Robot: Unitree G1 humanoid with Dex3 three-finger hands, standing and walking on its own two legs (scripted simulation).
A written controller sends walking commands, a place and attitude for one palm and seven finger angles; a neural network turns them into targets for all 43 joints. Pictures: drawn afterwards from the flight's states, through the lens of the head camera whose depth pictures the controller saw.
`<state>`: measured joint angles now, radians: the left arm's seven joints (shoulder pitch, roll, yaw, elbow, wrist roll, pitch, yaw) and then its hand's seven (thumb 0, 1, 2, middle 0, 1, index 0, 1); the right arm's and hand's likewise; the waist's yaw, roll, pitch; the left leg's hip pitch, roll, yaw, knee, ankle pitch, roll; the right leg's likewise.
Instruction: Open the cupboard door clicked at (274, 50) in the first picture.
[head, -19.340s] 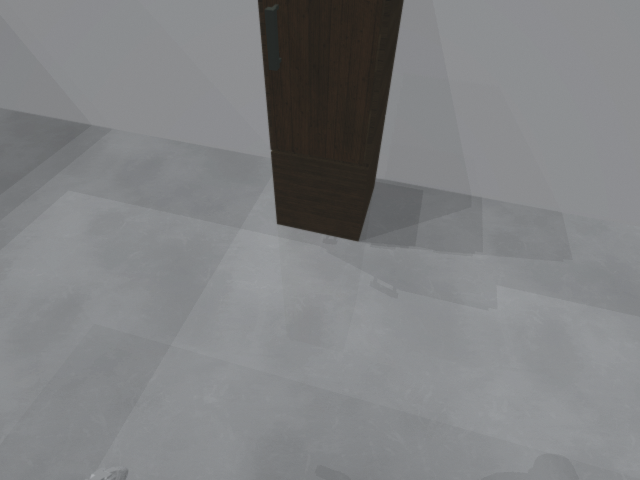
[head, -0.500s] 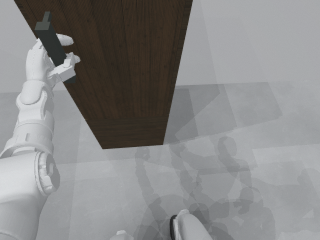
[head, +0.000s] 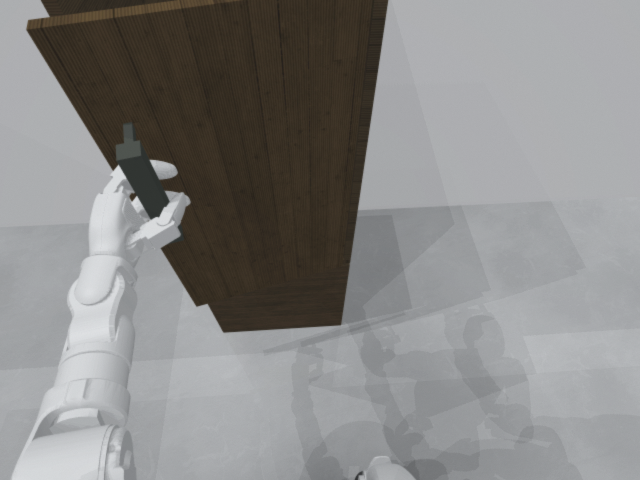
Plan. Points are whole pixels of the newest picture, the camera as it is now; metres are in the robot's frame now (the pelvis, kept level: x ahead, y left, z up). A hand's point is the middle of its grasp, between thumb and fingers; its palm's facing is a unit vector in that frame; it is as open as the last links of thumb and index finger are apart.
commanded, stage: pull the door open along its arc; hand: left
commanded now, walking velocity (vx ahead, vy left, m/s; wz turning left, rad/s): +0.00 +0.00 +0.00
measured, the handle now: (152, 186) +0.47 +0.20 +0.09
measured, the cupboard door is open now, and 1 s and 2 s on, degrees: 14 47 50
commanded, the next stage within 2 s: open thumb and fingers to let go in 0.60 s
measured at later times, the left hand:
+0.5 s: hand (250, 298) +0.31 +0.07 +0.09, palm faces +0.36 -0.93 -0.02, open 6.5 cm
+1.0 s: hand (264, 305) +0.30 +0.05 +0.09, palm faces +0.42 -0.91 -0.03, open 8.2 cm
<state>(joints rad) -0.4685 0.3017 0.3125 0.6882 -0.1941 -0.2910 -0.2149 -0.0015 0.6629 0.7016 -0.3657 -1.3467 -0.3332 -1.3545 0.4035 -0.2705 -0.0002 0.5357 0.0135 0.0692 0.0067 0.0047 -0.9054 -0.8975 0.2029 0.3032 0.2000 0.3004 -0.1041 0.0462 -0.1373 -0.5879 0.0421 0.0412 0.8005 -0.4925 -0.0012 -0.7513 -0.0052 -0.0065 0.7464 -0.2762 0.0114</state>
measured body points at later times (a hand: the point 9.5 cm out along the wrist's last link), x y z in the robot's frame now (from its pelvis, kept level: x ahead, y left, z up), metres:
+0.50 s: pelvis +0.01 -0.01 +0.01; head +0.03 -0.03 +0.46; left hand +0.28 +0.12 +0.09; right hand +0.20 -0.21 -0.09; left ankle -0.07 +0.11 -0.70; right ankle +0.04 -0.13 -0.70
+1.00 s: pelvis -0.02 -0.04 +0.00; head +0.00 -0.06 +0.45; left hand +0.27 +0.10 +0.09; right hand +0.18 -0.24 -0.10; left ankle -0.07 +0.11 -0.70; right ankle +0.04 -0.13 -0.70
